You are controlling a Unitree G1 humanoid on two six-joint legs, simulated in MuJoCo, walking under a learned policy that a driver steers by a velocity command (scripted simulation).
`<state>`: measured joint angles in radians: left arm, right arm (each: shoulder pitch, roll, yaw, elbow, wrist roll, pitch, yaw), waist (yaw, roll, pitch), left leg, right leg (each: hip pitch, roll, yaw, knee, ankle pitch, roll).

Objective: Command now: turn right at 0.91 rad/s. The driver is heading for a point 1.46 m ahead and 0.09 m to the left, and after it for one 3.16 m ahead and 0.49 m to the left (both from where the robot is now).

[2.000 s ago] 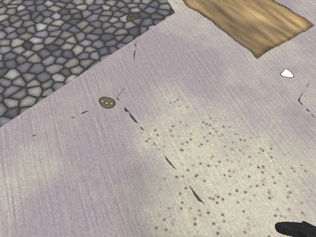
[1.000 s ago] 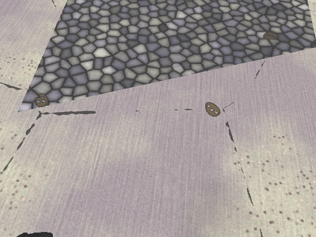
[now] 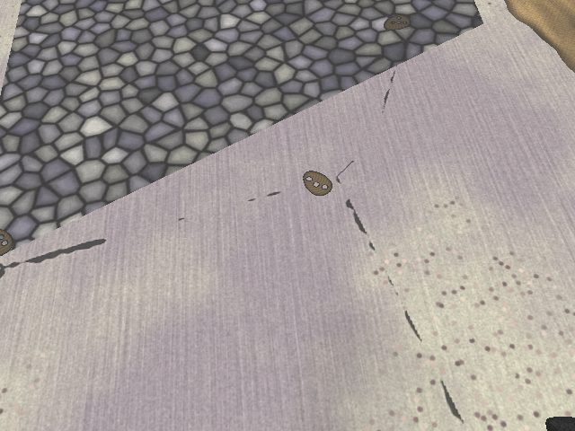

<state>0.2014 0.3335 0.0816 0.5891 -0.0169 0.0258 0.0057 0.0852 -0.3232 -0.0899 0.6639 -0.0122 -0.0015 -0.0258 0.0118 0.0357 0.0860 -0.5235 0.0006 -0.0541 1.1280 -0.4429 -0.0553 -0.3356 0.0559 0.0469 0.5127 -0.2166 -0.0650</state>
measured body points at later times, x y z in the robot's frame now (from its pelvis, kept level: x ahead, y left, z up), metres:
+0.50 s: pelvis +0.10 +0.01 +0.01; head +0.11 +0.03 +0.46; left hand +0.37 +0.18 -0.08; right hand +0.03 -0.27 -0.10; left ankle +0.10 +0.14 -0.74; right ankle +0.07 -0.14 -0.66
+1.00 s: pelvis +0.36 -0.14 -0.01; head +0.37 -0.14 +0.44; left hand +0.39 +0.16 -0.12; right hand +0.52 -0.43 -0.09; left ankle +0.46 -0.02 -0.64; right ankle +0.23 -0.25 -0.74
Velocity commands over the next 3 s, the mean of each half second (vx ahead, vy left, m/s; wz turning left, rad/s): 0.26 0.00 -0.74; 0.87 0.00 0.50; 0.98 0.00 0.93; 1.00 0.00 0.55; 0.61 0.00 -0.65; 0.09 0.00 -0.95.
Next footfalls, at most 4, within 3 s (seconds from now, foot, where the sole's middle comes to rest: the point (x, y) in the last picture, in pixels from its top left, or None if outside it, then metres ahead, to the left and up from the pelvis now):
0.32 left None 0.14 0.12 -0.77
0.74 right None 0.27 -0.26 -0.77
1.20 left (352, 296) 0.73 -0.07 -0.77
1.64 right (360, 161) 1.17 -0.12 -0.77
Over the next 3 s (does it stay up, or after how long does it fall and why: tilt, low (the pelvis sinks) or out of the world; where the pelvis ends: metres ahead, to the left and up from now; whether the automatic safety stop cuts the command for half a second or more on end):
stays up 1.55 0.39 -0.01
